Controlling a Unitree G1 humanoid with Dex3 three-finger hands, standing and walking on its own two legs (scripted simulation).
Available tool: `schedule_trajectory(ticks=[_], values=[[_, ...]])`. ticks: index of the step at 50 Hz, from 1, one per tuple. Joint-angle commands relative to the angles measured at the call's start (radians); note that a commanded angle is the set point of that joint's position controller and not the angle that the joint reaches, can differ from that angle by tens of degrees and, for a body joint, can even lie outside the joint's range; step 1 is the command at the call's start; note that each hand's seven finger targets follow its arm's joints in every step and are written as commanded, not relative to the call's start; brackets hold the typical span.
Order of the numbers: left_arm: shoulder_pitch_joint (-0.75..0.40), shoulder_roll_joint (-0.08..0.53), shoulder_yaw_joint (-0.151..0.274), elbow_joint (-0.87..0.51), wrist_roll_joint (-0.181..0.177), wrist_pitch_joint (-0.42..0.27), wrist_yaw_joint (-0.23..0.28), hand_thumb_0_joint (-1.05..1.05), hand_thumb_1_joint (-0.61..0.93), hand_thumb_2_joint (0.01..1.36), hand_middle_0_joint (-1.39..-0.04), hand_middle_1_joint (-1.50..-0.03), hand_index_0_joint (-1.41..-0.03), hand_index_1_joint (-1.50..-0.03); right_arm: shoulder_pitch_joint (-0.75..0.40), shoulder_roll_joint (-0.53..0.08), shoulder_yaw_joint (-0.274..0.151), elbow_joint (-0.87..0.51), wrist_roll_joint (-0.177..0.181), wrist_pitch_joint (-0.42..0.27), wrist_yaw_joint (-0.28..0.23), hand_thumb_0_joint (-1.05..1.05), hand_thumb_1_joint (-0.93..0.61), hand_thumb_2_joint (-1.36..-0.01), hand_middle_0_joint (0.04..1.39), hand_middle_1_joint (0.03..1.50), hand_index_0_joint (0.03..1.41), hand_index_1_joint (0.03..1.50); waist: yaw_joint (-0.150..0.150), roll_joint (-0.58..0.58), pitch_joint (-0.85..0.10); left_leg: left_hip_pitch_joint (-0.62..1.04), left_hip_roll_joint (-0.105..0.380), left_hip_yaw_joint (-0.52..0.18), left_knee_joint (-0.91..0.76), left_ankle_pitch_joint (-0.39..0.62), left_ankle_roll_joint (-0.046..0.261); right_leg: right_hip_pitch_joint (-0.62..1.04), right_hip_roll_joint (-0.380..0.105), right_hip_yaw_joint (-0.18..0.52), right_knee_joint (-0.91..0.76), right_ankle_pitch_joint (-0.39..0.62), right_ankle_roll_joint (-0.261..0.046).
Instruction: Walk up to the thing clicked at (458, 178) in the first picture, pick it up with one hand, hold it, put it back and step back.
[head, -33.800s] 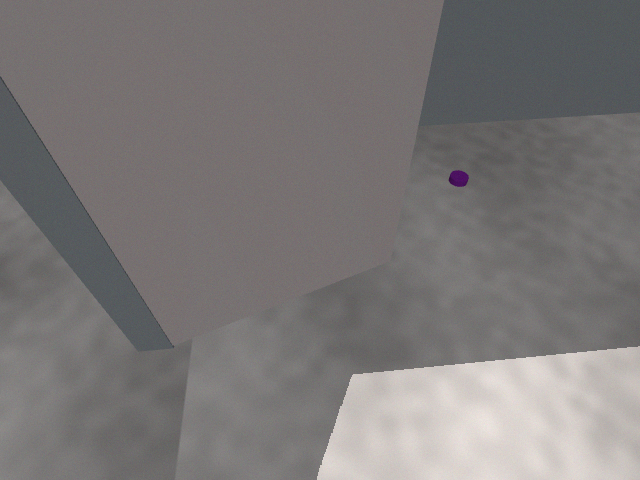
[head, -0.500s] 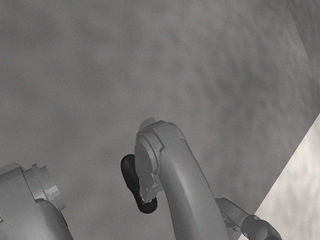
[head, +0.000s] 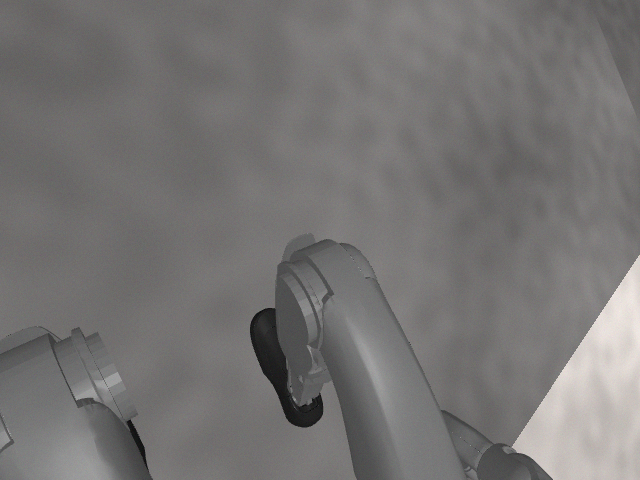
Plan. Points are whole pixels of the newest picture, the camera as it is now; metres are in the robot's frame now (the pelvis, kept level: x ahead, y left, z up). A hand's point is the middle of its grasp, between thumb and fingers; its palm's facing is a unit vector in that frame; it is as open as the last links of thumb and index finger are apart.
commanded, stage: settle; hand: left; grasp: from above
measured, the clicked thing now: out of the picture +0.43 +0.32 -0.29
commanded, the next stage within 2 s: lift in 0.70 s
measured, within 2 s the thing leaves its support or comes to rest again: leaves its support in 0.08 s
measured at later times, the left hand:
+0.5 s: hand out of the picture +0.42 +0.35 -0.18, palm faces -0.45 -0.14 -0.88, open 10.6 cm
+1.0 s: hand out of the picture +0.42 +0.34 -0.11, palm faces -0.39 -0.12 -0.91, open 10.5 cm
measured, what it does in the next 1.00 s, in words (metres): stands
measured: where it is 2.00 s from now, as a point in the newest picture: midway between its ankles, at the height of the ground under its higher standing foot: (221, 436)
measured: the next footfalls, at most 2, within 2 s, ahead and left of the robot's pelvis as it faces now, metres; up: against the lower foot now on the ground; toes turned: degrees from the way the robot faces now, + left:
none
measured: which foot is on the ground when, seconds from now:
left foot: down 0.00-1.00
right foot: down 0.00-1.00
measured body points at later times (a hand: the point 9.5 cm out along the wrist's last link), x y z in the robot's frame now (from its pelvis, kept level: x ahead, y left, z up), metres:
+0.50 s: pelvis +0.01 +0.00 +0.01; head +0.24 +0.10 +0.39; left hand +0.44 +0.35 -0.13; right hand +0.08 -0.27 -0.07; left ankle +0.07 +0.13 -0.27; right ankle +0.13 -0.13 -0.27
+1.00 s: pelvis +0.00 -0.01 +0.03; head +0.22 +0.07 +0.42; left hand +0.44 +0.34 -0.06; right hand +0.10 -0.28 -0.08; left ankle +0.07 +0.13 -0.27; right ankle +0.13 -0.13 -0.27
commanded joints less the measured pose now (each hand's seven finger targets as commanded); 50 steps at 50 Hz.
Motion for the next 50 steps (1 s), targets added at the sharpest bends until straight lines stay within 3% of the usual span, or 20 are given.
schedule_trajectory(ticks=[1,3,6,9,11,12,13,14,16,18,21,22,25,31,33,38,39,44,47,50], values=[[-0.245,0.176,0.009,-0.134,0.047,-0.030,0.097,0.000,0.375,0.754,-0.638,-1.009,-0.728,-0.917,0.164,-0.353,-0.125,0.027,-0.010,-0.001,-0.025,0.000,-0.902,-0.898,0.200,0.300,0.200,0.300,-0.069,0.496,-0.617,0.473,0.028,0.118,-0.300,0.130,0.006,0.320,0.046,-0.143,-0.200,0.167,-0.090],[-0.264,0.212,0.026,-0.177,0.070,-0.008,0.130,0.000,0.384,0.757,-0.661,-0.990,-0.743,-0.906,0.151,-0.355,-0.141,0.037,-0.007,-0.005,-0.031,0.000,-0.903,-0.899,0.200,0.300,0.200,0.300,-0.054,0.534,-0.629,0.492,0.033,0.122,-0.313,0.118,-0.005,0.316,0.045,-0.134,-0.197,0.151,-0.094],[-0.305,0.189,0.032,-0.215,0.085,0.044,0.166,0.000,0.412,0.751,-0.681,-0.967,-0.762,-0.885,0.153,-0.341,-0.165,0.053,-0.011,-0.013,-0.019,0.000,-0.901,-0.898,0.200,0.300,0.200,0.300,-0.059,0.595,-0.664,0.517,0.036,0.131,-0.321,0.133,-0.012,0.300,0.044,-0.123,-0.201,0.168,-0.095],[-0.339,0.184,0.062,-0.252,0.061,0.105,0.172,0.000,0.421,0.765,-0.695,-0.950,-0.770,-0.874,0.173,-0.330,-0.189,0.061,0.008,-0.017,0.001,0.000,-0.901,-0.897,0.200,0.299,0.200,0.299,-0.047,0.629,-0.727,0.536,0.035,0.132,-0.314,0.188,-0.009,0.290,0.035,-0.112,-0.191,0.228,-0.098],[-0.307,0.194,0.106,-0.286,0.036,0.143,0.157,0.000,0.424,0.792,-0.709,-0.949,-0.777,-0.881,0.170,-0.329,-0.204,0.060,0.022,-0.020,0.014,0.000,-0.901,-0.898,0.200,0.299,0.200,0.299,-0.004,0.677,-0.780,0.567,0.031,0.134,-0.319,0.247,-0.013,0.269,0.026,-0.116,-0.170,0.268,-0.101],[-0.261,0.236,0.156,-0.276,0.030,0.164,0.142,0.000,0.431,0.780,-0.707,-0.946,-0.779,-0.872,0.189,-0.333,-0.223,0.072,0.029,-0.019,0.022,0.000,-0.900,-0.897,0.200,0.299,0.200,0.299,0.014,0.698,-0.793,0.579,0.029,0.136,-0.318,0.273,-0.017,0.253,0.019,-0.117,-0.151,0.283,-0.102],[-0.238,0.187,0.136,-0.294,0.021,0.182,0.113,0.000,0.432,0.786,-0.715,-0.924,-0.781,-0.857,0.185,-0.323,-0.235,0.066,0.036,-0.019,0.029,0.000,-0.897,-0.896,0.200,0.299,0.200,0.299,0.032,0.718,-0.811,0.598,0.025,0.143,-0.321,0.304,-0.020,0.239,0.015,-0.114,-0.137,0.292,-0.105],[-0.169,0.189,0.166,-0.249,0.007,0.203,0.092,0.000,0.430,0.773,-0.704,-0.939,-0.777,-0.866,0.208,-0.318,-0.251,0.083,0.042,-0.009,0.032,0.000,-0.898,-0.897,0.200,0.299,0.200,0.299,0.043,0.711,-0.824,0.581,0.021,0.156,-0.333,0.308,-0.017,0.257,0.024,-0.109,-0.145,0.291,-0.109],[-0.116,0.124,0.153,-0.285,-0.015,0.232,0.024,0.000,0.404,0.739,-0.683,-0.926,-0.757,-0.851,0.215,-0.306,-0.286,0.084,0.067,0.010,0.037,0.000,-0.898,-0.897,0.200,0.299,0.200,0.299,0.081,0.715,-0.865,0.569,0.011,0.166,-0.347,0.336,-0.015,0.228,0.026,-0.100,-0.147,0.286,-0.115],[-0.088,-0.036,0.047,-0.258,-0.057,0.250,-0.059,0.000,0.340,0.704,-0.639,-0.936,-0.714,-0.859,0.206,-0.289,-0.300,0.077,0.085,0.029,0.040,0.000,-0.902,-0.898,0.200,0.299,0.200,0.299,0.056,0.625,-0.804,0.488,0.004,0.179,-0.360,0.283,0.002,0.223,0.032,-0.086,-0.185,0.251,-0.115],[-0.089,-0.064,0.021,-0.351,-0.104,0.238,-0.167,0.000,0.269,0.665,-0.583,-0.928,-0.664,-0.846,0.246,-0.296,-0.328,0.076,0.115,0.051,0.031,0.000,-0.901,-0.898,0.200,0.300,0.200,0.300,0.061,0.523,-0.789,0.419,-0.002,0.186,-0.368,0.242,0.026,0.241,0.024,-0.062,-0.218,0.228,-0.111],[-0.152,-0.134,-0.040,-0.427,-0.119,0.220,-0.206,0.000,0.299,0.648,-0.599,-0.930,-0.686,-0.841,0.245,-0.287,-0.327,0.060,0.124,0.057,0.028,0.000,-0.900,-0.898,0.200,0.300,0.200,0.300,0.045,0.504,-0.789,0.417,-0.006,0.183,-0.371,0.234,0.028,0.234,0.017,-0.059,-0.225,0.224,-0.110],[-0.249,-0.107,-0.052,-0.550,-0.136,0.159,-0.273,0.000,0.367,0.646,-0.634,-0.947,-0.735,-0.845,0.279,-0.289,-0.335,0.066,0.143,0.077,0.006,0.000,-0.897,-0.897,0.200,0.300,0.200,0.300,0.042,0.447,-0.797,0.433,-0.013,0.170,-0.368,0.196,0.028,0.246,0.007,-0.054,-0.231,0.187,-0.113],[-0.284,0.009,0.019,-0.549,-0.035,0.056,-0.248,0.000,0.530,0.685,-0.765,-0.922,-0.853,-0.833,0.274,-0.255,-0.324,0.039,0.150,0.131,-0.061,0.000,-0.898,-0.898,0.200,0.300,0.200,0.300,0.074,0.377,-0.836,0.384,-0.033,0.210,-0.331,0.137,0.032,0.286,0.003,-0.015,-0.265,0.091,-0.119],[-0.268,0.048,0.064,-0.548,-0.005,0.038,-0.224,0.000,0.548,0.681,-0.777,-0.923,-0.867,-0.832,0.271,-0.243,-0.328,0.039,0.146,0.140,-0.076,0.000,-0.899,-0.897,0.200,0.300,0.200,0.300,0.104,0.394,-0.853,0.398,-0.036,0.227,-0.345,0.132,0.031,0.290,0.003,-0.003,-0.270,0.067,-0.121],[-0.259,0.052,0.086,-0.482,0.039,0.053,-0.168,0.000,0.534,0.714,-0.815,-0.868,-0.877,-0.806,0.248,-0.214,-0.325,0.035,0.142,0.150,-0.105,0.000,-0.901,-0.897,0.200,0.300,0.200,0.300,0.125,0.448,-0.886,0.415,-0.035,0.250,-0.371,0.121,0.032,0.273,0.002,0.018,-0.278,0.039,-0.125],[-0.262,0.029,0.073,-0.457,0.036,0.064,-0.164,0.000,0.545,0.735,-0.830,-0.861,-0.885,-0.805,0.249,-0.212,-0.328,0.032,0.142,0.150,-0.108,0.000,-0.900,-0.897,0.200,0.300,0.199,0.300,0.114,0.422,-0.882,0.412,-0.032,0.246,-0.373,0.119,0.035,0.264,0.004,0.016,-0.283,0.037,-0.124],[-0.264,-0.015,0.041,-0.484,-0.004,0.127,-0.183,0.000,0.474,0.694,-0.793,-0.801,-0.841,-0.751,0.267,-0.206,-0.355,0.053,0.155,0.157,-0.124,0.000,-0.903,-0.903,0.200,0.300,0.200,0.300,0.139,0.437,-0.964,0.464,-0.029,0.257,-0.412,0.183,0.037,0.301,-0.002,0.015,-0.292,0.131,-0.120],[-0.263,-0.040,0.023,-0.526,-0.066,0.159,-0.235,0.000,0.445,0.669,-0.771,-0.798,-0.824,-0.744,0.281,-0.209,-0.376,0.059,0.173,0.164,-0.129,0.000,-0.904,-0.904,0.200,0.300,0.200,0.300,0.147,0.454,-0.972,0.500,-0.031,0.260,-0.450,0.184,0.038,0.296,-0.010,0.008,-0.307,0.150,-0.120],[-0.221,-0.043,0.023,-0.603,-0.085,0.170,-0.296,0.000,0.448,0.660,-0.762,-0.806,-0.823,-0.743,0.295,-0.205,-0.396,0.056,0.192,0.179,-0.135,0.000,-0.902,-0.902,0.200,0.300,0.200,0.300,0.166,0.428,-1.003,0.531,-0.035,0.260,-0.472,0.218,0.039,0.333,-0.018,0.014,-0.318,0.186,-0.120]])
